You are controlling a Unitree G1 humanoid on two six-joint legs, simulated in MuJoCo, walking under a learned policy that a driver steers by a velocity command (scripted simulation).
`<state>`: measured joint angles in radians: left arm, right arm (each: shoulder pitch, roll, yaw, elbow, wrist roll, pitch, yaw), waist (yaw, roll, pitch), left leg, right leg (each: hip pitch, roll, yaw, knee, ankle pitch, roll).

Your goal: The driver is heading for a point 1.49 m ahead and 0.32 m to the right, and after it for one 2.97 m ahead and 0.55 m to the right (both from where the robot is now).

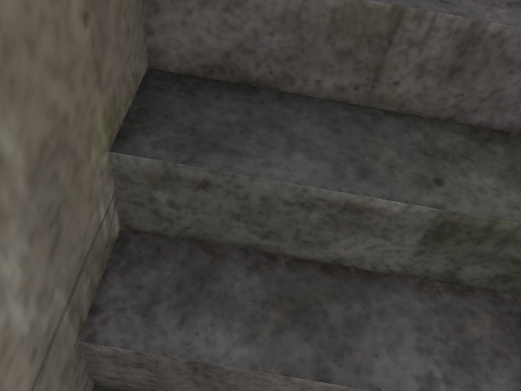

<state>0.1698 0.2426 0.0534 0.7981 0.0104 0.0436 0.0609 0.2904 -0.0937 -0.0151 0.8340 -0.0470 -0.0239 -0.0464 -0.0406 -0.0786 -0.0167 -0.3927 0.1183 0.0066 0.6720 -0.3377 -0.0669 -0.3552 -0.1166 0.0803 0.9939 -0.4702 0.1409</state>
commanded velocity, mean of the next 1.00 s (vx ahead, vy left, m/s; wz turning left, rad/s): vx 0.22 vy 0.01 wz -0.33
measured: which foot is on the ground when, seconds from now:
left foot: down 0.00-0.22, up 0.24-0.44, down 0.46-0.98, up 1.00-1.00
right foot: up 0.00-0.16, down 0.18-0.44, up 0.46-0.96, down 0.98-1.00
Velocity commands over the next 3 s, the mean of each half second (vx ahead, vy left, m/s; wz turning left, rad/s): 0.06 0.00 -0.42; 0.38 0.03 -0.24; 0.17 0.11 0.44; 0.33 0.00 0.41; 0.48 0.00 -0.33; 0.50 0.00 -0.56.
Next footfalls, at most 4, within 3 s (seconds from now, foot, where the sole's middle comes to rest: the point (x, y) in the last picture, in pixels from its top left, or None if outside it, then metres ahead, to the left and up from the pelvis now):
0.18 right None -0.01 -0.11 -0.76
0.46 left None -0.01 0.15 -0.76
0.98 right None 0.21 -0.31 -0.55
1.64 left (294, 329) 0.45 -0.09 -0.34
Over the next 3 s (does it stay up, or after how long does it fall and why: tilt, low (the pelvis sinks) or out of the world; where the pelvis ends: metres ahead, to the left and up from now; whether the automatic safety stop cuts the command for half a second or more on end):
stays up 1.00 -0.18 0.86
